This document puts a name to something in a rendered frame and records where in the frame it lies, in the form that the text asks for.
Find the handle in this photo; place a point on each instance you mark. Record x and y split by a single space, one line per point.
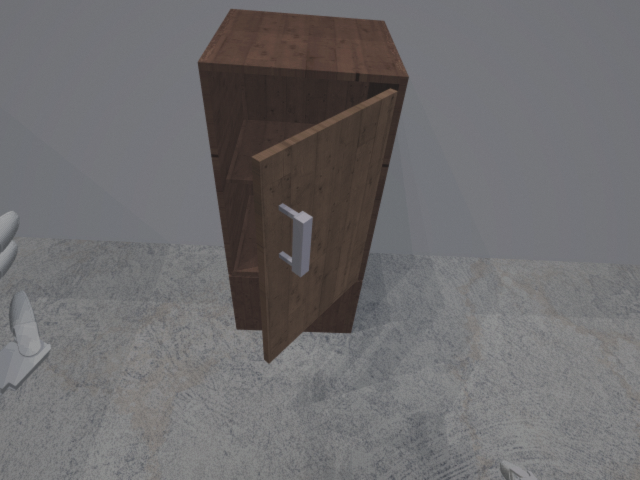
301 242

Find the left robot hand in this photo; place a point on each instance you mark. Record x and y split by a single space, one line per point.
18 361

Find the right robot hand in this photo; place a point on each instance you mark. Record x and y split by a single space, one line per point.
513 472

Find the cupboard door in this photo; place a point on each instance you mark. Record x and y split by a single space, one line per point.
331 172

